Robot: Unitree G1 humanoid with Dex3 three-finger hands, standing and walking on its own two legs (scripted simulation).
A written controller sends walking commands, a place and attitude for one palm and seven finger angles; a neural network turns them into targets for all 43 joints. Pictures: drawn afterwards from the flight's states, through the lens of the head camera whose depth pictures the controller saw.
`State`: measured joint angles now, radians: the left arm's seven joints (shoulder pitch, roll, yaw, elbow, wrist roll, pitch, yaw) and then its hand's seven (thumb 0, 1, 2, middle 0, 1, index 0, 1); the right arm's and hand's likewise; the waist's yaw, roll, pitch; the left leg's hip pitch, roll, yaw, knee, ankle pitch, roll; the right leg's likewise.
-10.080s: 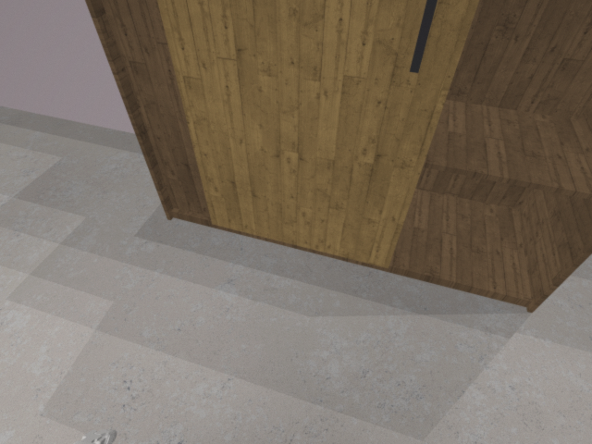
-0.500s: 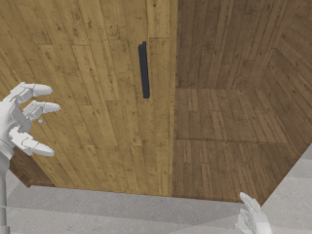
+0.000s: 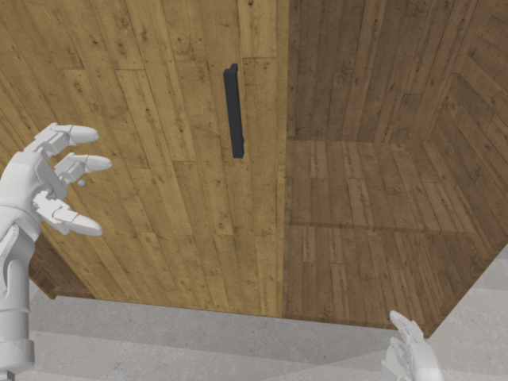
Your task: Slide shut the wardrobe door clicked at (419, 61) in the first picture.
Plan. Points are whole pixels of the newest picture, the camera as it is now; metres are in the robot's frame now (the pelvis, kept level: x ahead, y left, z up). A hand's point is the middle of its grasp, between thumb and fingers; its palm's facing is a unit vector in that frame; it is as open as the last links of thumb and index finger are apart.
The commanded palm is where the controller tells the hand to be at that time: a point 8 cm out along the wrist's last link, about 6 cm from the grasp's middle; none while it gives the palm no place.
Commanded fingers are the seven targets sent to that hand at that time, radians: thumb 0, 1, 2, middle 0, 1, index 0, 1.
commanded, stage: move the hooked fingers beside the handle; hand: left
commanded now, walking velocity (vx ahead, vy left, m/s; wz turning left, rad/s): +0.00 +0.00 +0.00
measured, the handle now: (236, 112) +0.54 +0.09 +0.19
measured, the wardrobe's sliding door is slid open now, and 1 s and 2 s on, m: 0.54 0.54 0.54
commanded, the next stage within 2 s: none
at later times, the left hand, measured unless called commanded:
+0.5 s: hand (133, 153) +0.37 +0.22 +0.21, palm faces +0.02 -1.00 -0.04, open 14.0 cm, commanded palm +0.35 +0.27 +0.21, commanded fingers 0.00 -0.50 0.30 -0.30 -1.20 -0.30 -1.20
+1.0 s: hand (167, 134) +0.43 +0.19 +0.21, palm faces +0.00 -1.00 -0.02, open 14.0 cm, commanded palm +0.42 +0.24 +0.20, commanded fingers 0.00 -0.50 0.30 -0.30 -1.20 -0.30 -1.20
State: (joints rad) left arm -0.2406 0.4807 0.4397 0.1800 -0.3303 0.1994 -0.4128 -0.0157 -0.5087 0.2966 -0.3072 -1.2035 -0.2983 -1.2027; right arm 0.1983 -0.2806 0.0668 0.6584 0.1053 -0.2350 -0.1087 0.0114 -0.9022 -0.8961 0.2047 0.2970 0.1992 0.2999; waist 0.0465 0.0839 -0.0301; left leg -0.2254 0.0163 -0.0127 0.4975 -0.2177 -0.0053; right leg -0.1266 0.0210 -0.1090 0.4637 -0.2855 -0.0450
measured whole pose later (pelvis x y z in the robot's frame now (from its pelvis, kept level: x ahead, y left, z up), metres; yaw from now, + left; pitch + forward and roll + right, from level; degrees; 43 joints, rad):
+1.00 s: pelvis +0.01 +0.02 +0.00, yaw -2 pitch +0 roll +0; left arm -0.64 0.37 0.27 0.54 -0.21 0.15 -0.17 -0.02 -0.51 0.30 -0.30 -1.20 -0.30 -1.20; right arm 0.26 -0.27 0.04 0.70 0.08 -0.12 -0.09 0.01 -0.90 -0.90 0.20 0.30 0.20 0.30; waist -0.03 0.05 -0.02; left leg -0.25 0.01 0.03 0.47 -0.22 0.02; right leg -0.17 0.01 -0.06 0.44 -0.28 -0.02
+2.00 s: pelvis +0.02 +0.02 +0.00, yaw -4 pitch +4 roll -1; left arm -0.89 0.38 0.31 0.96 -0.14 -0.04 -0.13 -0.02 -0.51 0.30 -0.35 -1.23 -0.33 -1.22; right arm 0.34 -0.27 0.02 0.73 0.06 -0.12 -0.06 0.01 -0.90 -0.90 0.21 0.30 0.20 0.30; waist -0.08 0.04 -0.04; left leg -0.33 0.03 0.06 0.50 -0.24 0.02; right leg -0.25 0.02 -0.04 0.46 -0.27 -0.02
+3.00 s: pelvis +0.01 +0.02 +0.00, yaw -3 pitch +4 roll -1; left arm -0.97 0.33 0.26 1.03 -0.13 -0.07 -0.05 -0.02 -0.51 0.30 -0.37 -1.25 -0.34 -1.25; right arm 0.35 -0.27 0.01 0.76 0.05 -0.13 -0.05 0.01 -0.90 -0.90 0.21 0.30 0.20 0.30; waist -0.08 0.04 -0.04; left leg -0.36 0.02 0.04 0.52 -0.23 0.02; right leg -0.28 0.02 -0.05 0.49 -0.28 -0.02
